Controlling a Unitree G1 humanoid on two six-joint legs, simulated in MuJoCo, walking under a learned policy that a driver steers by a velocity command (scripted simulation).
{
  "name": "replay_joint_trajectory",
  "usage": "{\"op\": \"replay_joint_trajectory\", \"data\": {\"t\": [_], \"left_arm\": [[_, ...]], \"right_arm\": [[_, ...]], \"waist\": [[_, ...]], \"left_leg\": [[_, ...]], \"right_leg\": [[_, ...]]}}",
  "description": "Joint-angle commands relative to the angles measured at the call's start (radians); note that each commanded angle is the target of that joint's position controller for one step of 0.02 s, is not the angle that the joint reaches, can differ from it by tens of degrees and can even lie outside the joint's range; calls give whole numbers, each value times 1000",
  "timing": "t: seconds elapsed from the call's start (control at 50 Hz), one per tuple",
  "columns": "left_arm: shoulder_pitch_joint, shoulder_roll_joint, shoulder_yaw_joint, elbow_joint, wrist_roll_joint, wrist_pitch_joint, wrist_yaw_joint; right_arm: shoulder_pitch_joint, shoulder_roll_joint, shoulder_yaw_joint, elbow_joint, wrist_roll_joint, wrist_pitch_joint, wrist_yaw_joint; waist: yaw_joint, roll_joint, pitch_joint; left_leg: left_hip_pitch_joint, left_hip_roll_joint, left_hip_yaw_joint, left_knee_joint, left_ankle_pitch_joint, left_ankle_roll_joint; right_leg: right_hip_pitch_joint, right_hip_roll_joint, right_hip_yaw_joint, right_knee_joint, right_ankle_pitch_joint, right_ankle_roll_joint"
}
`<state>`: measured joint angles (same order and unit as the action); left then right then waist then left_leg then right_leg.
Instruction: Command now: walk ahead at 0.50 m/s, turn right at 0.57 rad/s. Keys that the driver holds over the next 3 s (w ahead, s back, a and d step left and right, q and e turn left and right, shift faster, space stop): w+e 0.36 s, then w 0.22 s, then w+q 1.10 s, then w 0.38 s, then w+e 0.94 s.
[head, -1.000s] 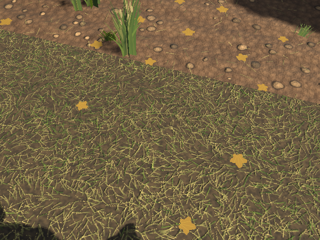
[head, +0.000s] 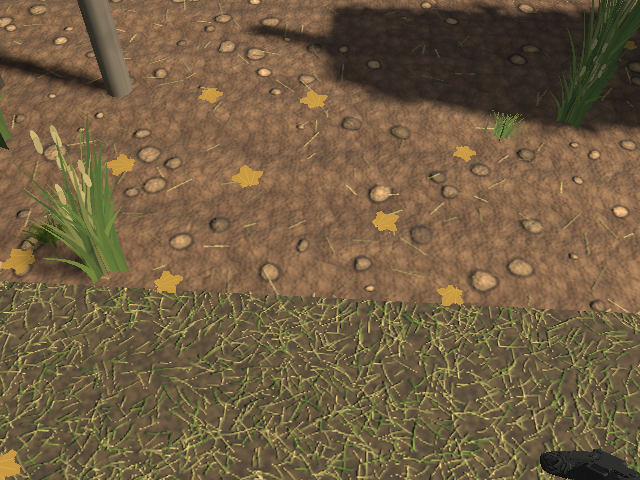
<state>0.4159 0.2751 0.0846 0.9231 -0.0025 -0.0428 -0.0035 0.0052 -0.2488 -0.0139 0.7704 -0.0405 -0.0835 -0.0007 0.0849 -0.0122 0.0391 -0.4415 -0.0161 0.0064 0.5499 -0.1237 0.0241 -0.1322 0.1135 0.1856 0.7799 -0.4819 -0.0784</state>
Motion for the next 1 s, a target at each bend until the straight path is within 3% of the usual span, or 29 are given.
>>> {"op": "replay_joint_trajectory", "data": {"t": [0.02,0.04,0.08,0.1,0.16,0.26,0.36,0.42,0.44,0.46,0.48,0.5,0.52,0.54,0.56,0.58,0.6,0.62,0.64,0.72,0.84,0.92,0.96,1.0], "left_arm": [[25,108,14,-80,17,-5,0],[-30,85,9,-88,20,-5,-10],[-69,70,10,-97,37,11,-27],[-57,61,8,-102,37,23,-34],[-130,49,1,-133,34,39,-46],[-306,25,-21,-202,30,37,-71],[-438,25,-38,-260,38,33,-82],[-412,41,-33,-258,51,31,-68],[-338,52,-26,-236,53,26,-62],[-185,68,-13,-183,61,15,-51],[-21,127,9,-133,74,7,-35],[-13,239,29,-139,65,7,-19],[34,240,34,-149,29,19,-7],[-43,208,26,-132,21,19,2],[-94,147,9,-128,17,11,2],[-136,110,-3,-125,17,2,1],[-174,74,-16,-124,14,-6,1],[-170,72,-20,-122,17,-18,-2],[-156,69,-20,-109,16,-29,-3],[-94,86,-16,-69,20,-50,0],[-54,67,-30,-36,17,-63,10],[19,73,-35,8,21,-56,28],[13,97,-34,16,25,-51,36],[-5,130,-28,16,30,-40,45]], "right_arm": [[244,-165,-60,-4,2,13,-14],[201,-114,-47,-3,4,10,-11],[212,-82,-36,17,8,0,-16],[232,-96,-40,28,11,-10,-13],[274,-97,-45,49,25,-30,-5],[320,-100,-51,75,21,-26,-4],[370,-146,-64,99,21,-18,-11],[415,-170,-65,128,19,2,-15],[423,-182,-65,135,18,12,-16],[420,-180,-60,134,23,21,-16],[420,-148,-47,110,24,21,-13],[489,-19,-18,49,35,18,10],[385,-141,-50,44,27,19,4],[304,-137,-51,21,39,13,6],[301,-113,-42,26,42,4,7],[317,-104,-42,45,31,10,10],[372,-93,-40,72,18,30,14],[414,-78,-38,87,13,47,18],[414,-76,-40,92,12,57,23],[281,-68,-48,65,20,69,36],[134,-44,-39,23,16,61,44],[23,-27,-23,-29,10,55,55],[43,-36,-25,-35,10,55,54],[142,-60,-37,-13,7,56,46]], "waist": [[-114,99,-154],[-107,48,-74],[-91,111,-26],[-79,150,-45],[-76,116,-41],[-101,105,8],[-126,96,39],[-107,112,11],[-74,116,-32],[-5,85,-112],[59,9,-219],[-8,-248,-328],[53,-100,-364],[18,-60,-212],[-20,-29,-121],[-62,-10,-73],[-102,-6,-64],[-115,-49,-73],[-119,-37,-60],[-90,-24,23],[-59,-36,60],[-25,-35,80],[-47,-58,48],[-98,-96,-21]], "left_leg": [[536,417,-606,-290,-407,160],[430,359,-449,-314,-271,140],[350,268,-246,-348,-54,91],[350,275,-209,-342,45,100],[372,279,-110,-365,179,119],[381,253,52,-395,254,119],[432,281,145,-376,322,93],[499,295,187,-232,667,82],[509,294,199,-111,787,81],[453,273,229,79,765,65],[257,244,234,335,481,44],[-162,77,219,695,-412,-11],[-231,36,33,817,-410,-9],[-285,90,-4,808,-295,4],[-240,119,-8,720,-233,9],[-178,143,-14,646,-208,9],[-107,149,-18,609,-185,5],[-54,140,-16,596,-185,0],[-58,136,-17,588,-179,-2],[-200,121,-56,490,-32,-4],[-247,84,-10,256,149,2],[-236,59,84,108,118,38],[-160,11,129,66,35,76],[-39,-55,165,63,-78,124]], "right_leg": [[-518,-89,-70,455,36,-19],[-497,-122,-81,417,113,-11],[-459,-158,-95,364,170,6],[-447,-156,-108,366,180,15],[-516,-172,-123,353,227,33],[-563,-187,-178,141,394,49],[-464,-169,-266,-90,408,4],[-345,-94,-308,-166,267,-50],[-252,-56,-314,-196,235,-74],[-55,-22,-311,-280,282,-99],[213,-142,-149,-306,225,-140],[519,-485,373,-369,241,-268],[478,-515,509,-464,325,-290],[371,-467,305,-463,436,-261],[225,-416,194,-484,545,-224],[130,-363,107,-509,603,-180],[62,-325,29,-547,601,-142],[16,-336,6,-568,632,-153],[7,-330,-17,-589,645,-155],[20,-311,-119,-671,552,-114],[103,-300,-252,-683,646,-59],[224,-325,-315,-626,847,-42],[275,-337,-348,-527,1120,-25],[306,-349,-373,-345,1405,-17]]}}
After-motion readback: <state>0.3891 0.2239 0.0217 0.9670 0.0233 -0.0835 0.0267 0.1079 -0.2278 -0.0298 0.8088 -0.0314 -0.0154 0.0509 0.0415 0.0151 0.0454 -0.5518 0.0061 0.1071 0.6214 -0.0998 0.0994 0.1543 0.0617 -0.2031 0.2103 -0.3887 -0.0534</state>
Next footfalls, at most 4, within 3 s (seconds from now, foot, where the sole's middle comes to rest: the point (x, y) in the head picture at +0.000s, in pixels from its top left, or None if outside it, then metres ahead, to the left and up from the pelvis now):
0.48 right None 0.36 -0.15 -0.76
1.04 left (391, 380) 0.68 -0.08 -0.76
1.56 right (455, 268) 1.00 -0.23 -0.76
2.04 left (342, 215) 1.14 0.06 -0.76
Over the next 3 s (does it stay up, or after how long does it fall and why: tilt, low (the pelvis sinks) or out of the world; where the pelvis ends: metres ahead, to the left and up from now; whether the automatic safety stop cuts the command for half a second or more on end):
stays up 1.52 0.03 0.02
